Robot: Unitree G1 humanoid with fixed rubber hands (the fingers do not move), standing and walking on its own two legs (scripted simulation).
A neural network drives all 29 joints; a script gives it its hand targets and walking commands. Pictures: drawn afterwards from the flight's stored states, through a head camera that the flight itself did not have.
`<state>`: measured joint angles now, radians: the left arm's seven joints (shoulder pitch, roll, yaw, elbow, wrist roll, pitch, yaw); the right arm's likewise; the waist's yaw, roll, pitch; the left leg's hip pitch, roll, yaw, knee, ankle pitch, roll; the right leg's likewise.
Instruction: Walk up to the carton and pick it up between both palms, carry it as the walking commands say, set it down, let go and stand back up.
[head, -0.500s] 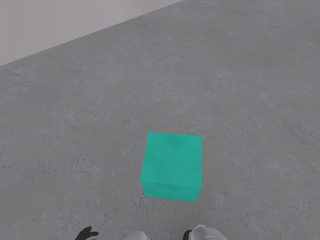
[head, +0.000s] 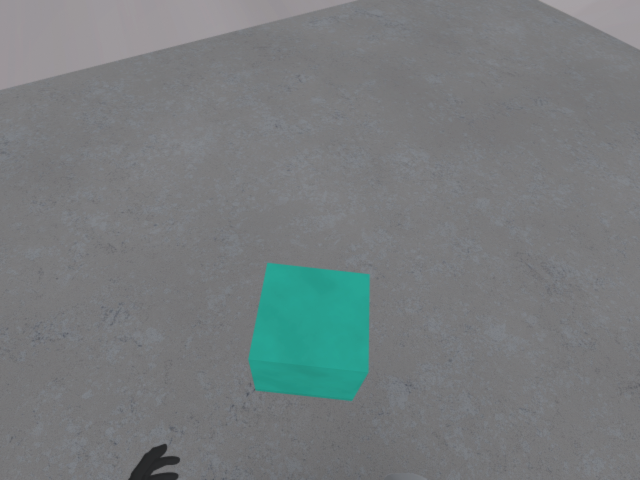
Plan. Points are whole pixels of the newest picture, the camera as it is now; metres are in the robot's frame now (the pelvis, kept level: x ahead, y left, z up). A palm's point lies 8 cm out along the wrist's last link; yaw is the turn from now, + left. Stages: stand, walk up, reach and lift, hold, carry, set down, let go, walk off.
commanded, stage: walk up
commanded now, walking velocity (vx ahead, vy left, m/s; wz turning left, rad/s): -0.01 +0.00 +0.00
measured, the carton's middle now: (311, 334) +0.54 +0.01 -0.63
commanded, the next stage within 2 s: none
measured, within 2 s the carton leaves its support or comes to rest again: neither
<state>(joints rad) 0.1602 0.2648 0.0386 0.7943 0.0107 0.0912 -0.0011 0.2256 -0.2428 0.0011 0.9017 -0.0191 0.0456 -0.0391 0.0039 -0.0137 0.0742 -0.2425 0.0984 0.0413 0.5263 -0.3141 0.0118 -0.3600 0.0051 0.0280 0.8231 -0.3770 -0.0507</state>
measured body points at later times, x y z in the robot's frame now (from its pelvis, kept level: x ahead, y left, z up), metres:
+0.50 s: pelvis -0.03 -0.03 -0.01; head -0.02 -0.03 +0.44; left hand +0.07 +0.22 -0.14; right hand +0.04 -0.28 -0.15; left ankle -0.03 +0.10 -0.74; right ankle -0.06 -0.17 -0.74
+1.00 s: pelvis -0.06 -0.03 -0.01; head -0.06 -0.03 +0.44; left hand +0.01 +0.23 -0.14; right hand +0.01 -0.28 -0.15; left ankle -0.03 +0.10 -0.74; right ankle -0.06 -0.17 -0.74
